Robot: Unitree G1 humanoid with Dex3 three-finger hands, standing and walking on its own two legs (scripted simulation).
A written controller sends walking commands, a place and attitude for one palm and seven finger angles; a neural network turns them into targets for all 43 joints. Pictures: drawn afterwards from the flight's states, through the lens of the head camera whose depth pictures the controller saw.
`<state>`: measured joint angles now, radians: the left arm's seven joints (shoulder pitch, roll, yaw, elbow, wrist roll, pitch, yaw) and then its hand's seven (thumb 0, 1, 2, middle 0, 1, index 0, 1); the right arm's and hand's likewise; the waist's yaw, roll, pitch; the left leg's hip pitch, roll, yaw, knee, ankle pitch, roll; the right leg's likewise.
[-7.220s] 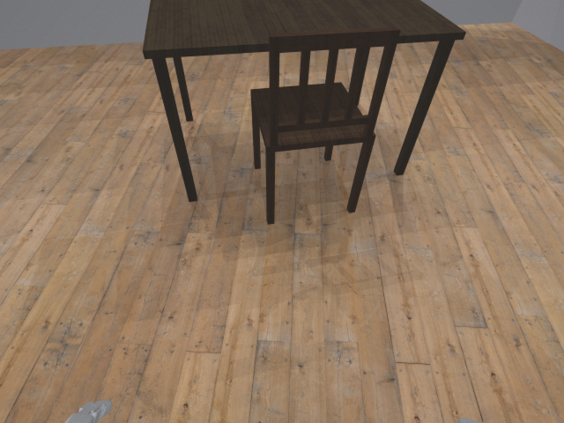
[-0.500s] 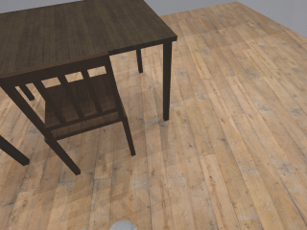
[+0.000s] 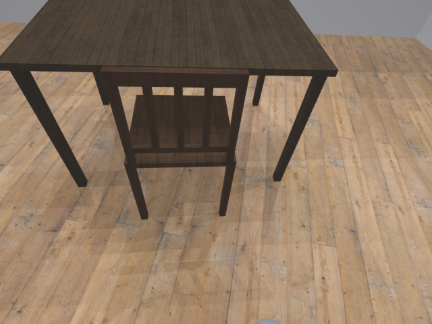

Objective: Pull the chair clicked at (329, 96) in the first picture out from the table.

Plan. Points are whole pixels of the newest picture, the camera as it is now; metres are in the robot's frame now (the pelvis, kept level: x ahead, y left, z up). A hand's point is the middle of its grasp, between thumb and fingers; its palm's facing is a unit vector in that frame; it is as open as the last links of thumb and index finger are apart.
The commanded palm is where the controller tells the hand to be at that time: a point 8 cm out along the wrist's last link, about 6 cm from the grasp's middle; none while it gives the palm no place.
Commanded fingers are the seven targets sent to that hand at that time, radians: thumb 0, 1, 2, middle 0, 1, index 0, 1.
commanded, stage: turn to face it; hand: left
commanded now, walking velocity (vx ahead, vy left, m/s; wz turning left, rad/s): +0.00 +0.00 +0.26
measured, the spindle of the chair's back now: (179, 118) +0.72 +0.16 -0.11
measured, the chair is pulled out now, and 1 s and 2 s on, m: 0.00 0.00 0.00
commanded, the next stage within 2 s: take the last steps up to it in 0.10 s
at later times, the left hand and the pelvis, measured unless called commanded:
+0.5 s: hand out of the picture -0.01 +0.12 -0.16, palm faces +0.18 -0.96 -0.22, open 7.3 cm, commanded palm none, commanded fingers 0.00 0.90 0.90 -0.20 -0.30 -0.20 -0.30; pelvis +0.01 -0.06 +0.00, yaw +7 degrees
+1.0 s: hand out of the picture +0.11 +0.18 -0.18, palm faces +0.15 -0.98 -0.16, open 7.4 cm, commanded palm none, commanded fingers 0.00 0.90 0.90 -0.20 -0.30 -0.20 -0.30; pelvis +0.13 +0.00 +0.00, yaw +4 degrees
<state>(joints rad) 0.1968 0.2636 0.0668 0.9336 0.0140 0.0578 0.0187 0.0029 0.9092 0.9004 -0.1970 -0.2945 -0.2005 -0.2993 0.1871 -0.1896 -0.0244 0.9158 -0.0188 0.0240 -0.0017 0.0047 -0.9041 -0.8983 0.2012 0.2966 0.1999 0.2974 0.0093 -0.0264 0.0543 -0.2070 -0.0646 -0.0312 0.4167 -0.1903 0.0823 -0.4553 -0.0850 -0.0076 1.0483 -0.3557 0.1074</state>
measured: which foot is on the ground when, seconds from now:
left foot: down 0.00-0.28, up 0.30-0.74, down 0.76-1.00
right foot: up 0.00-0.24, down 0.26-0.76, up 0.78-1.00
